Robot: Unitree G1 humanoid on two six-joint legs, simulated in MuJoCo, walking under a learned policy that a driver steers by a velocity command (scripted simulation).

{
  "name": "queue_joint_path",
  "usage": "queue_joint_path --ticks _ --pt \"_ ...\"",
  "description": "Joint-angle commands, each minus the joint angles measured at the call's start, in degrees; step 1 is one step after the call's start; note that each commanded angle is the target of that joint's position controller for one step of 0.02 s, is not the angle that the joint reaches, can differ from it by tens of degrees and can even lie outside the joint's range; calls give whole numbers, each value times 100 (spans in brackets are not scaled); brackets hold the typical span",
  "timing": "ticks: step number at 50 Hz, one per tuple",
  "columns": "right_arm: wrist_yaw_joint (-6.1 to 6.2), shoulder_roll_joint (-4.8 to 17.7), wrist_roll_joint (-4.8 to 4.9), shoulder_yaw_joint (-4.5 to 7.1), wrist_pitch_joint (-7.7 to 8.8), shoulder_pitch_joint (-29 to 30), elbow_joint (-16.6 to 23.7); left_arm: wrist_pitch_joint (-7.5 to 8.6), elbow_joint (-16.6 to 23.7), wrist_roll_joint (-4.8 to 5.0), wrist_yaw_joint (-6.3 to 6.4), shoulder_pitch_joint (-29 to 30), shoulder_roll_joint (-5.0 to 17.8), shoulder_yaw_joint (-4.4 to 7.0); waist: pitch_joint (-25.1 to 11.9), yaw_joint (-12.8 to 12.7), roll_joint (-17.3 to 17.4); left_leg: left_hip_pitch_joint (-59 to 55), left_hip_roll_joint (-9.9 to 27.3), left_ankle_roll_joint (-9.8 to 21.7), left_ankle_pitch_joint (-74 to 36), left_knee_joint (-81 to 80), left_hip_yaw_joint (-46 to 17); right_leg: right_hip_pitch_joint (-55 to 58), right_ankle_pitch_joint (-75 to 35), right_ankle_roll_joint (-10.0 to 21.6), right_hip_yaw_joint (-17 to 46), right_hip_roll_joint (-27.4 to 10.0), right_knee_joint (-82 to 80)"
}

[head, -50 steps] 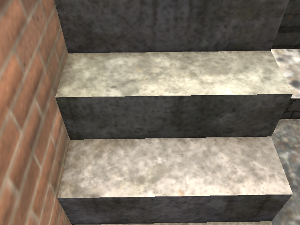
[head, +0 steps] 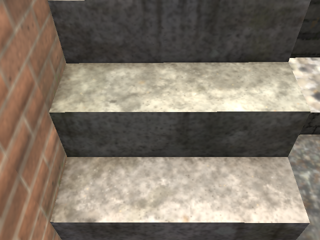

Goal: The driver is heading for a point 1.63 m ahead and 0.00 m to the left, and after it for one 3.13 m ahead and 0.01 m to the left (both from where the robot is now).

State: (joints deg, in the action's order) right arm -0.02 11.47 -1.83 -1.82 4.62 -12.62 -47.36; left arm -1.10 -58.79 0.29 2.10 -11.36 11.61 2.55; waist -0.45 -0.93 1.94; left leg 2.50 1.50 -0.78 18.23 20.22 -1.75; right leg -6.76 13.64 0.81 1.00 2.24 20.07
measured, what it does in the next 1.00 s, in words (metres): stands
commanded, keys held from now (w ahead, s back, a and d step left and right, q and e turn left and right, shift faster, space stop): w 1.00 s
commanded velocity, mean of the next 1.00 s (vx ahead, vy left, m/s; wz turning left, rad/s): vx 0.49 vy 0.00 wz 0.00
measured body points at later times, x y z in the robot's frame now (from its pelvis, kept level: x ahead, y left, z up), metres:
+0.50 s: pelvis -0.02 +0.01 +0.01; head -0.02 +0.01 +0.46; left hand +0.09 +0.27 -0.13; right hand +0.07 -0.22 -0.13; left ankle -0.08 +0.13 -0.74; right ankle -0.03 -0.12 -0.74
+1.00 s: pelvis -0.01 +0.03 +0.00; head -0.01 +0.02 +0.45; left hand +0.08 +0.30 -0.13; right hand +0.09 -0.20 -0.13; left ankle -0.08 +0.13 -0.74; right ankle -0.03 -0.12 -0.74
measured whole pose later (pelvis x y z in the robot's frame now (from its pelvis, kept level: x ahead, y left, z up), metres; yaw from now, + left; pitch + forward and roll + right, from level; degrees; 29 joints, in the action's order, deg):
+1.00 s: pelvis -0.01 +0.03 +0.00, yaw +0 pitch +0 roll +1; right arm 0.3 12.2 -1.9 -2.0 4.3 -15.2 -46.9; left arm 1.9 -57.0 0.2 2.0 -10.4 14.2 0.9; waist -1.4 0.5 0.3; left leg 2.9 -3.5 2.5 16.6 19.3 -0.7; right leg -9.9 15.5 -2.5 2.8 -2.6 25.0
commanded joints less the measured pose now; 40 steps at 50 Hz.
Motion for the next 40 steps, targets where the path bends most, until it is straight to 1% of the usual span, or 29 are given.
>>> queue_joint_path --ticks 1,3,5,6,7,8,9,10,11,12,13,14,15,18,21,36,37,38,39,40 --pt "26 528 21 91 1 -208 224 89 257 9 -19 31 743 121 -191 47 -90 17 284 -81 -2670 -51 -97 439 -3236 260 621 -652 -152" --pt "-6 455 -4 65 6 -96 216 77 276 -8 -10 144 735 109 -170 54 -100 134 300 -82 -2473 -173 -129 565 -3024 213 580 -653 -191" --pt "-25 451 -22 49 12 34 221 66 318 -40 -16 259 713 93 -158 30 -106 148 317 -108 -2274 -266 -141 588 -2856 185 580 -662 -269" --pt "-18 347 -21 29 -1 69 232 106 375 -83 -34 320 680 59 -180 116 -74 49 317 -140 -2068 -359 -218 509 -2801 143 641 -717 -329" --pt "-15 399 -35 29 -7 128 243 140 421 -67 -53 421 703 56 -136 101 -100 71 321 -148 -1900 -401 -224 500 -2678 143 632 -723 -372" --pt "13 430 -17 42 -8 -17 185 153 418 -17 -40 403 733 60 -184 153 -284 83 309 -156 -1562 -479 -227 557 -2443 137 674 -722 -399" --pt "26 462 -4 31 -10 -69 160 164 423 46 -36 352 722 40 -195 137 -320 96 295 -184 -1387 -559 -237 574 -2219 115 677 -708 -483" --pt "16 456 -4 27 -8 14 164 190 429 60 -43 283 725 37 -103 86 -254 149 280 -195 -1268 -613 -283 544 -1962 90 653 -687 -554" --pt "40 485 1 32 -9 82 170 194 436 74 -18 292 793 53 33 69 -128 224 251 -204 -1176 -628 -276 488 -1787 87 675 -671 -627" --pt "46 475 -12 23 2 101 186 206 475 61 -8 343 834 56 85 88 -131 275 244 -198 -1109 -642 -272 465 -1700 91 676 -673 -642" --pt "31 530 -44 51 23 65 159 231 474 60 11 421 859 79 39 79 -45 318 195 -182 -1018 -626 -216 531 -1646 115 618 -644 -595" --pt "20 499 -44 48 38 66 162 241 487 51 18 429 850 72 55 82 -70 362 192 -171 -988 -640 -224 519 -1603 116 605 -640 -586" --pt "40 411 -32 18 28 24 158 233 461 75 2 432 892 92 146 146 -50 357 183 -178 -1004 -657 -202 437 -1762 99 590 -676 -579" --pt "53 460 -25 17 29 -63 131 240 480 70 -21 445 844 87 98 136 -91 315 186 -155 -1236 -662 -232 454 -1865 68 533 -666 -531" --pt "41 485 -33 11 30 -92 142 248 484 69 -31 447 856 84 34 137 -122 245 188 -126 -1377 -664 -259 437 -1822 32 492 -662 -505" --pt "-9 512 -55 4 23 -280 219 284 458 83 -22 330 932 53 31 166 -71 -15 150 5 -1993 -704 -378 112 -1601 -135 361 -697 -389" --pt "32 643 -10 39 30 -281 194 323 494 22 -34 401 898 -7 51 179 73 56 163 47 -2122 -681 -357 46 -1499 -175 328 -634 -305" --pt "58 705 -9 55 41 -287 206 328 462 23 -40 397 980 38 -58 187 30 25 160 139 -1999 -610 -332 38 -1196 -157 222 -565 -172" --pt "66 750 2 82 31 -289 220 318 466 -21 -30 386 916 8 -21 174 96 90 131 197 -1833 -594 -338 -90 -1010 -159 165 -507 -58" --pt "74 679 -15 74 21 -243 249 310 479 -31 -17 386 888 -2 3 172 121 172 136 271 -1581 -613 -389 -180 -783 -163 102 -468 59"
